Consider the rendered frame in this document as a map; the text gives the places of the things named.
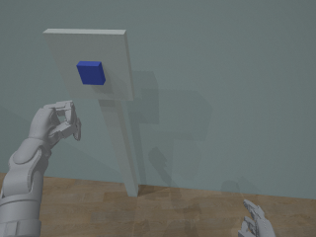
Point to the robot left hand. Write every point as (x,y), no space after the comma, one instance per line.
(47,127)

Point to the left robot forearm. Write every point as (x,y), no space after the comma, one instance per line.
(21,191)

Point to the button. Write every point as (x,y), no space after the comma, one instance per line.
(91,72)

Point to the panel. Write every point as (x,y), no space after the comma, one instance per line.
(110,47)

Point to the robot right hand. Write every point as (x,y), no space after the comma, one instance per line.
(261,228)

